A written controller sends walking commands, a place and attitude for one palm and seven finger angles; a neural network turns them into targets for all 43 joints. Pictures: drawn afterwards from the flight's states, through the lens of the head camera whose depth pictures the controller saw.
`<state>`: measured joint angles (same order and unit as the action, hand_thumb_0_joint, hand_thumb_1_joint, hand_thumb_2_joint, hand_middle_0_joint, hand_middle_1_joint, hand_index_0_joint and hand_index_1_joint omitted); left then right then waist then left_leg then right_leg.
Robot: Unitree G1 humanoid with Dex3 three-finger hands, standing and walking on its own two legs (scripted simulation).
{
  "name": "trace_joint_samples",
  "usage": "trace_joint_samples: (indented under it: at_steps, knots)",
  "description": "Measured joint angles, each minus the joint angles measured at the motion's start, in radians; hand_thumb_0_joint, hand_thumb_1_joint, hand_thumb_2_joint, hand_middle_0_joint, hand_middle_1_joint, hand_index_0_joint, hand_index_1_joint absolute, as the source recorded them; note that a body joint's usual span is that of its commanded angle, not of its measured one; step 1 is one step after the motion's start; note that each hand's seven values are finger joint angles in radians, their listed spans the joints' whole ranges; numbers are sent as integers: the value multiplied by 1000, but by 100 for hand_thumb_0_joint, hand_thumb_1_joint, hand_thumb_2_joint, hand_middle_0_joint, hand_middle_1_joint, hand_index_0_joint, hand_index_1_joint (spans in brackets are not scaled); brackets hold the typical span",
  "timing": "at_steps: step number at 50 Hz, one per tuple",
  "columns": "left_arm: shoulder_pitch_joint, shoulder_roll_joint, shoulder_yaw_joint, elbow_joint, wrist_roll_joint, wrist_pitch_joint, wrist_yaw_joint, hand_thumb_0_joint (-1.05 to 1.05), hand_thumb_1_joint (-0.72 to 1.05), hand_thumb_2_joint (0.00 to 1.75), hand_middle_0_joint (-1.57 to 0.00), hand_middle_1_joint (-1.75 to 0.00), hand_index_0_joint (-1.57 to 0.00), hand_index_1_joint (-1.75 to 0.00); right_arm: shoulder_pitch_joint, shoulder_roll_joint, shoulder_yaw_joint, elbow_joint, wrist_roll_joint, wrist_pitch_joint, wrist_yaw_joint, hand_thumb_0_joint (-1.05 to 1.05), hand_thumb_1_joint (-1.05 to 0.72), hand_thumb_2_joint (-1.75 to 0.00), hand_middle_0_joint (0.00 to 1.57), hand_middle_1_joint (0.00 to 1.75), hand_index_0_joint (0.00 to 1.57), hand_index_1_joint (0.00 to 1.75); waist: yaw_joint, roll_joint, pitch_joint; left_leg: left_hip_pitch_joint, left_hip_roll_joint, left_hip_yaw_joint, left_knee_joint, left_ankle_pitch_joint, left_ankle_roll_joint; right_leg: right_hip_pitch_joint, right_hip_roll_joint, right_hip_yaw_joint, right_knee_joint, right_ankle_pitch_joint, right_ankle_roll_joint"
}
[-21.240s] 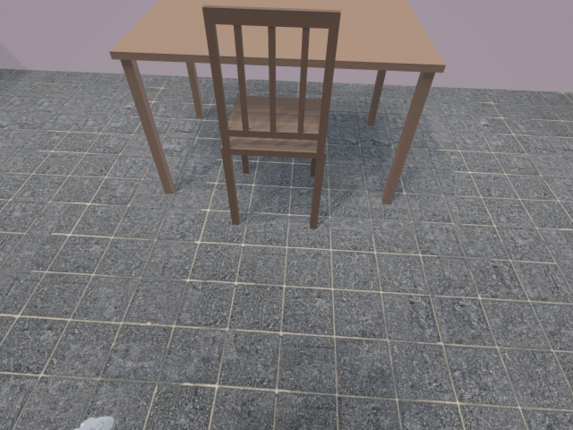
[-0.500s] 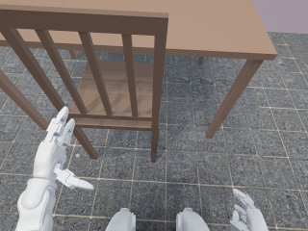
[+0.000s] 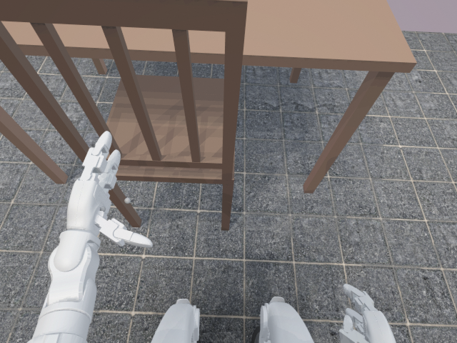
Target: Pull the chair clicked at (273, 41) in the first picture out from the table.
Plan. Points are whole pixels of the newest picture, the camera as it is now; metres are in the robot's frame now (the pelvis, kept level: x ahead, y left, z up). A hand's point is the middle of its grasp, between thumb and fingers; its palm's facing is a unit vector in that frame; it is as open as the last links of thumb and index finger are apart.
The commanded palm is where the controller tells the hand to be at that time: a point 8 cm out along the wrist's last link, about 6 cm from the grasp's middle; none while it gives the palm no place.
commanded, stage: aim the fingers beside a spindle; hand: left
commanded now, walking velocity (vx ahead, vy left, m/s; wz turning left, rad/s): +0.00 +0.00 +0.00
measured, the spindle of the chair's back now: (140, 109) +0.54 +0.19 +0.04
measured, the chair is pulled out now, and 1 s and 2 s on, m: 0.00 0.00 0.00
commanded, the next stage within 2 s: push the fingers through the gap in 1.02 s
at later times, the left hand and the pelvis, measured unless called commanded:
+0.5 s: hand (143, 177) +0.40 +0.17 +0.01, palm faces -0.03 -1.00 -0.03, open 16.9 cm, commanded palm +0.37 +0.22 +0.01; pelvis +0.00 +0.00 -0.01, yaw -1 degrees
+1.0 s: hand (143, 181) +0.39 +0.17 +0.01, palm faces -0.03 -1.00 -0.03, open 17.0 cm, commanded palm +0.37 +0.22 +0.01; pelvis +0.00 +0.01 -0.01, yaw -1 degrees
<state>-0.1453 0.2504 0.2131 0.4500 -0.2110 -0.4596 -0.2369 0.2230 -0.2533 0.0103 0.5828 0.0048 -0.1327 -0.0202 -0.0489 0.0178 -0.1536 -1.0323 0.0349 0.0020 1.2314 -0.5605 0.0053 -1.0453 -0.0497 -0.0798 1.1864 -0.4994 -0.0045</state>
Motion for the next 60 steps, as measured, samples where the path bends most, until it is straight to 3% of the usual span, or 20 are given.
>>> trace_joint_samples:
  at_steps: [25,30,41,60]
  knots:
    - [-253,20,36,239,45,-37,32,-1,-50,30,-6,-8,-6,-8,22,-4,-7,28,-10,63,20,1,-91,-90,20,30,20,30,-35,-2,-2,-103,3,10,62,-14,7,-108,2,14,59,-6,5]
    - [-225,19,50,207,43,-36,37,-2,-50,30,-6,-8,-6,-8,31,3,-8,14,-9,81,30,1,-91,-90,20,30,20,30,-40,1,3,-95,7,20,55,-14,10,-106,6,24,52,-2,8]
    - [-197,15,31,195,34,-54,39,-2,-50,30,-6,-8,-6,-8,31,3,-5,22,-6,78,26,0,-91,-90,20,30,20,30,-26,-1,0,-90,1,11,51,-13,13,-91,2,15,41,-2,11]
    - [-185,-6,9,168,55,-46,71,-1,-50,30,-6,-8,-6,-8,9,7,-3,-2,-10,92,35,0,-91,-90,20,30,20,30,-21,0,-1,-83,0,16,51,-17,14,-88,1,21,45,-6,13]
